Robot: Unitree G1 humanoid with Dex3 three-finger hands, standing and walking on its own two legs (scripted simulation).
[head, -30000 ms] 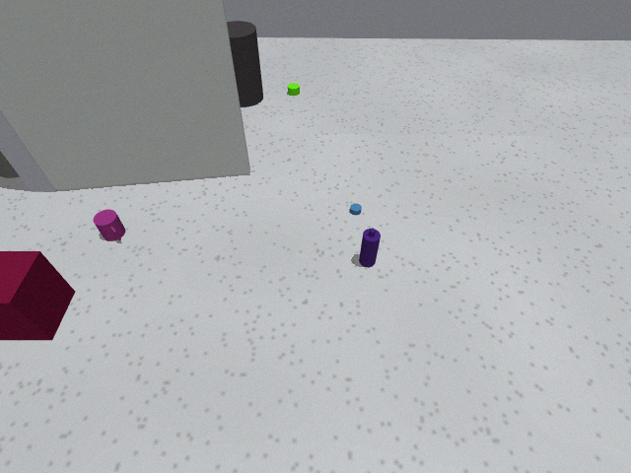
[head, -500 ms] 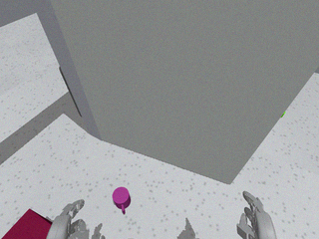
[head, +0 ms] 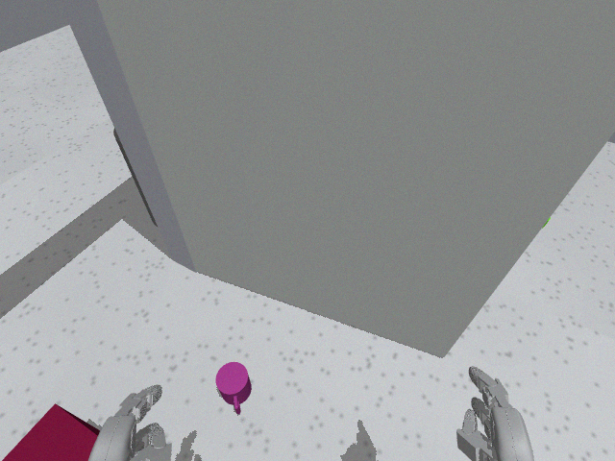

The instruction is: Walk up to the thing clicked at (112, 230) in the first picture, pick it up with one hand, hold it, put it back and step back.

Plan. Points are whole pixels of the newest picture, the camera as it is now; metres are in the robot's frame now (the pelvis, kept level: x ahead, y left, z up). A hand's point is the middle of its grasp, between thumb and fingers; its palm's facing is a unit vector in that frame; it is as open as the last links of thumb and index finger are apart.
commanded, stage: stand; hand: left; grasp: from above
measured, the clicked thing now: (234, 389) +0.43 +0.20 -0.66
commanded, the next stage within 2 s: none
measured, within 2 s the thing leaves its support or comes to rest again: neither
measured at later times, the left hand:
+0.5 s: hand out of the picture +0.06 +0.24 -0.11, palm faces +0.04 -0.94 -0.33, open 7.4 cm
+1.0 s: hand out of the picture +0.04 +0.24 -0.10, palm faces +0.03 -0.94 -0.34, open 7.4 cm
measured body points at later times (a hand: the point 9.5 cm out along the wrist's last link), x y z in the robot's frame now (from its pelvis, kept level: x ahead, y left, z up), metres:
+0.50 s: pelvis -0.01 +0.01 +0.05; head +0.00 +0.01 +0.50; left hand +0.06 +0.29 -0.09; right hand +0.07 -0.27 -0.08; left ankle +0.00 +0.13 -0.68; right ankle +0.00 -0.14 -0.68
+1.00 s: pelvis -0.01 +0.00 +0.07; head -0.01 -0.01 +0.52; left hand +0.04 +0.29 -0.07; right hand +0.05 -0.28 -0.08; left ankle +0.00 +0.13 -0.68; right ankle +0.00 -0.14 -0.68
